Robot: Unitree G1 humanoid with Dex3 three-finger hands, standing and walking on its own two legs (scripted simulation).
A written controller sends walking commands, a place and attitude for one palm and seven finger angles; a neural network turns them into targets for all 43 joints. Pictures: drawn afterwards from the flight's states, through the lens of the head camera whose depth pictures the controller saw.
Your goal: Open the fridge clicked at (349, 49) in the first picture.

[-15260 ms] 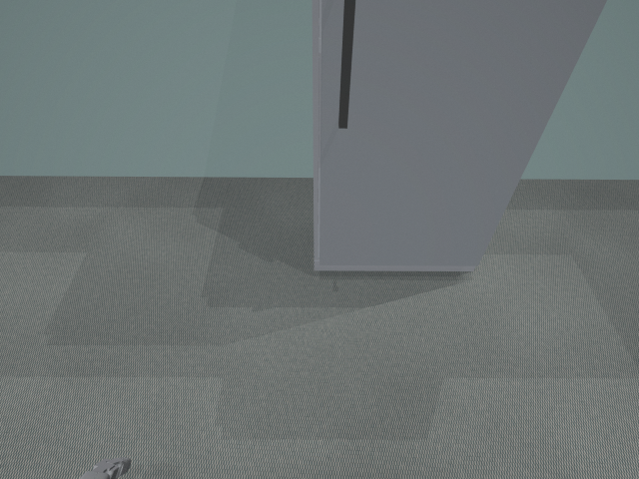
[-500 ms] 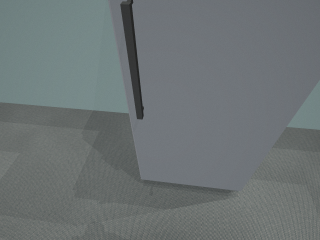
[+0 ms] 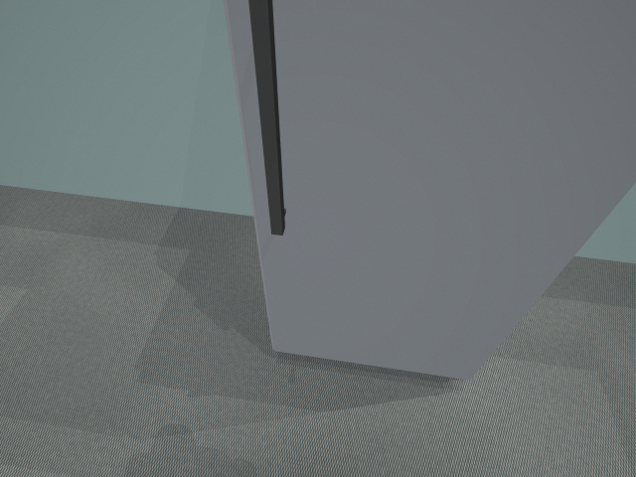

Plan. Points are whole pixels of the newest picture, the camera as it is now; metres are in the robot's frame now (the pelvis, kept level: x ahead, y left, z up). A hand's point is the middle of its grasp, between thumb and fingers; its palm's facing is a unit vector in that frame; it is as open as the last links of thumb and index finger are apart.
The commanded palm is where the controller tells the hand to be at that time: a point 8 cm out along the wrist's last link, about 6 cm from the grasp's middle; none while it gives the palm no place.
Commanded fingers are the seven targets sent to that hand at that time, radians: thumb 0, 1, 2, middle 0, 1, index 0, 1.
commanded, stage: shuffle to correct the standing spot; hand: left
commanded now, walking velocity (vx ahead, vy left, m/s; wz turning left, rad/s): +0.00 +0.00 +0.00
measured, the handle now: (274, 135) +0.56 +0.11 +0.14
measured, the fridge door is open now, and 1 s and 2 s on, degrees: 0 0 0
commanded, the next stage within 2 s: come to a stop and stand still in 0.44 s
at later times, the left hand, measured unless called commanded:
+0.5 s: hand out of the picture +0.00 +0.15 -0.17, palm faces +0.05 -0.98 -0.20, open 7.4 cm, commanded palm none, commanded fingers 0.00 0.90 0.90 -0.20 -0.30 -0.20 -0.30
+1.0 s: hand (188, 472) +0.16 +0.20 -0.18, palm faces -0.02 -0.97 -0.23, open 7.4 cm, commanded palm none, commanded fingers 0.00 0.90 0.90 -0.20 -0.30 -0.20 -0.30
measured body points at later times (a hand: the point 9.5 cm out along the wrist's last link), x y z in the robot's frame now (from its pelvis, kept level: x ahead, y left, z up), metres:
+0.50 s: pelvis +0.05 -0.02 -0.01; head +0.06 -0.03 +0.44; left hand +0.00 +0.20 -0.16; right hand +0.03 -0.24 -0.17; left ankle +0.01 +0.08 -0.70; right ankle -0.04 -0.12 -0.74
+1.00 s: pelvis +0.08 +0.01 +0.00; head +0.12 +0.02 +0.44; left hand +0.16 +0.25 -0.16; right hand +0.16 -0.23 -0.14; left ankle +0.17 +0.09 -0.74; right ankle +0.03 -0.13 -0.66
